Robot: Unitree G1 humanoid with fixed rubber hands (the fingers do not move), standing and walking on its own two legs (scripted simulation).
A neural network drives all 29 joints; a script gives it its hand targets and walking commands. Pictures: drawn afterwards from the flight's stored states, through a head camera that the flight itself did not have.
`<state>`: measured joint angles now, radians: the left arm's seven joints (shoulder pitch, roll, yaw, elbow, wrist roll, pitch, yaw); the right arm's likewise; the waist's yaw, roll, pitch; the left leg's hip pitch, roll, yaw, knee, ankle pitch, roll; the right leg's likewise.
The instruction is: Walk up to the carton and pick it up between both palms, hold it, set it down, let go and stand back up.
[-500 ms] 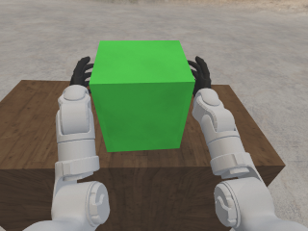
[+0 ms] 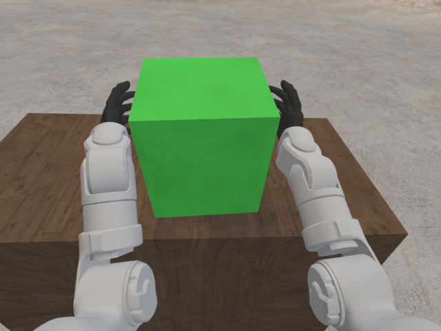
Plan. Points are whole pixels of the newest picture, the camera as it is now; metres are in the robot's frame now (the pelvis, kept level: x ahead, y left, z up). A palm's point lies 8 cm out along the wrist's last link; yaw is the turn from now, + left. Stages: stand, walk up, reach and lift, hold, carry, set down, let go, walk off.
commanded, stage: hold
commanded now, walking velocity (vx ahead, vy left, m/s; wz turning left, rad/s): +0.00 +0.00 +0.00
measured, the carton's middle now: (204, 140) +0.39 +0.01 +0.19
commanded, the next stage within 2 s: none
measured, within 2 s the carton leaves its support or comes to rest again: neither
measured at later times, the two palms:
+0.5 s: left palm (111, 129) +0.36 +0.16 +0.23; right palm (285, 128) +0.36 -0.13 +0.23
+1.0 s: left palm (112, 129) +0.36 +0.16 +0.23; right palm (286, 128) +0.36 -0.13 +0.23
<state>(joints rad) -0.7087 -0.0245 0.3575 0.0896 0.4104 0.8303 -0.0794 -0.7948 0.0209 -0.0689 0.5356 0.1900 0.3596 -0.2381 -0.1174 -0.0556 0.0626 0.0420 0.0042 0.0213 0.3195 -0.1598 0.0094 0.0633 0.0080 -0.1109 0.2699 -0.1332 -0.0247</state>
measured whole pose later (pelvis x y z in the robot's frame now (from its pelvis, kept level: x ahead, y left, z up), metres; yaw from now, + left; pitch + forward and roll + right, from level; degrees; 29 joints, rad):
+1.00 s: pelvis +0.00 +0.00 +0.00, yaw +0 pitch -12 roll -1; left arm -0.70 -0.02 0.36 0.08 0.40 0.83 -0.09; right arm -0.79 0.03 -0.06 0.51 0.19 0.37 -0.25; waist -0.12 -0.06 0.07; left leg 0.04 0.00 0.02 0.32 -0.16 0.01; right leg 0.06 0.01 -0.11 0.27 -0.13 -0.02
